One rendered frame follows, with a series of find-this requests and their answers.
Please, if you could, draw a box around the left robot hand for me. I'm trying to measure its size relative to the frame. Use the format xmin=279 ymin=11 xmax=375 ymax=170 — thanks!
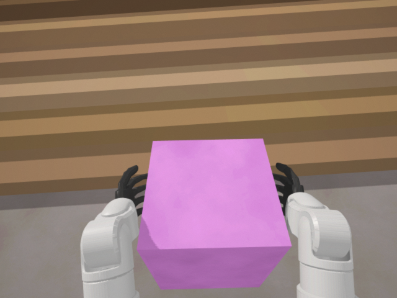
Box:
xmin=115 ymin=165 xmax=148 ymax=216

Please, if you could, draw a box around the robot right forearm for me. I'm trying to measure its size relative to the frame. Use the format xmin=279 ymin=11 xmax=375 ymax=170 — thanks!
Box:
xmin=285 ymin=192 xmax=358 ymax=298

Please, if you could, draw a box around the right robot hand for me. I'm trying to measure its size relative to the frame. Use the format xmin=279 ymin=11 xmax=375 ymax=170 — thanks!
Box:
xmin=272 ymin=163 xmax=304 ymax=216

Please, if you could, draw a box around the carton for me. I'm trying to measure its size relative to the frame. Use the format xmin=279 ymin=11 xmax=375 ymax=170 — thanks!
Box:
xmin=136 ymin=138 xmax=292 ymax=290

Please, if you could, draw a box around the robot left forearm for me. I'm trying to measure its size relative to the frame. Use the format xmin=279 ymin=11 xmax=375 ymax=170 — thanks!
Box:
xmin=81 ymin=198 xmax=140 ymax=298

